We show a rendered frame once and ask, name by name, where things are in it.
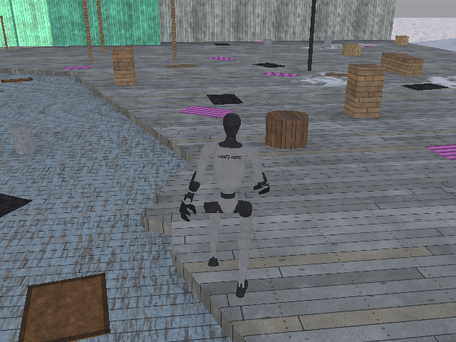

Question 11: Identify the robot thigh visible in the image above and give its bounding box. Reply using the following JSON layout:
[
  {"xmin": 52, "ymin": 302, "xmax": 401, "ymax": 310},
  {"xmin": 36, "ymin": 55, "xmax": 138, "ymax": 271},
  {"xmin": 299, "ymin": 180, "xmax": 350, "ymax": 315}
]
[
  {"xmin": 204, "ymin": 197, "xmax": 221, "ymax": 224},
  {"xmin": 238, "ymin": 199, "xmax": 253, "ymax": 249}
]

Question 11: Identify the left robot hand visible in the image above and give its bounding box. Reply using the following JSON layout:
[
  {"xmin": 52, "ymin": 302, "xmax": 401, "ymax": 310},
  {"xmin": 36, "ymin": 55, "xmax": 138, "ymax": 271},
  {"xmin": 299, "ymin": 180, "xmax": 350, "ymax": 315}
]
[{"xmin": 180, "ymin": 201, "xmax": 196, "ymax": 222}]

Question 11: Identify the robot left forearm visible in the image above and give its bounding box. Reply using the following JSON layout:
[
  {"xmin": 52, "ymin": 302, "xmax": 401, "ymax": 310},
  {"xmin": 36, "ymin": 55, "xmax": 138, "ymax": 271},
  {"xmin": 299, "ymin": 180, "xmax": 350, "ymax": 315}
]
[{"xmin": 183, "ymin": 171, "xmax": 200, "ymax": 204}]

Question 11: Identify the right robot upper arm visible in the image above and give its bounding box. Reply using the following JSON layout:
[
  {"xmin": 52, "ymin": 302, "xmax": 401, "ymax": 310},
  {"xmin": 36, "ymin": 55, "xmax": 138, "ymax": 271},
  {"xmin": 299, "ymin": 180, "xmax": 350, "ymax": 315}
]
[{"xmin": 245, "ymin": 145, "xmax": 264, "ymax": 182}]

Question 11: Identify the robot right forearm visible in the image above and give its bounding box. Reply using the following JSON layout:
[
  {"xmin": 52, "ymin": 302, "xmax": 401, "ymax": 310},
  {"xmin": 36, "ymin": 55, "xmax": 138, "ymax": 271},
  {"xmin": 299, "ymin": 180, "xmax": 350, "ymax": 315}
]
[{"xmin": 258, "ymin": 172, "xmax": 269, "ymax": 189}]

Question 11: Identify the robot left thigh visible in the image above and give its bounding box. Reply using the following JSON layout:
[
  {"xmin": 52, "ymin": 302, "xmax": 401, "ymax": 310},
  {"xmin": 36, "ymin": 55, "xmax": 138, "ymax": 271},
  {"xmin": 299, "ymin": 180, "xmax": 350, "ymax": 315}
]
[{"xmin": 204, "ymin": 197, "xmax": 221, "ymax": 224}]

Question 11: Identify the robot right thigh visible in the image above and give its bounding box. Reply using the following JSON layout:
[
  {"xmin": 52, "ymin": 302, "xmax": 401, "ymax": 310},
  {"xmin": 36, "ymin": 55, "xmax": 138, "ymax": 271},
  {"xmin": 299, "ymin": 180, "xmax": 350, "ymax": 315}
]
[{"xmin": 238, "ymin": 199, "xmax": 253, "ymax": 249}]

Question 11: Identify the right robot hand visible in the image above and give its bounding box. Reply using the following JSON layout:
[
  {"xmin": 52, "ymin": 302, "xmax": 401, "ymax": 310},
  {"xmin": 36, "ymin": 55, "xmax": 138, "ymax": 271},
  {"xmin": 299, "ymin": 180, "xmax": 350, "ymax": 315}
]
[{"xmin": 254, "ymin": 184, "xmax": 270, "ymax": 195}]

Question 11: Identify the left robot upper arm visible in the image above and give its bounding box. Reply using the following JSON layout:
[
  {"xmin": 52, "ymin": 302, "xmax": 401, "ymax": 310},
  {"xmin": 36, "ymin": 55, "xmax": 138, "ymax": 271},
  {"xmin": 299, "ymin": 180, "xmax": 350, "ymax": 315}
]
[{"xmin": 194, "ymin": 143, "xmax": 216, "ymax": 183}]

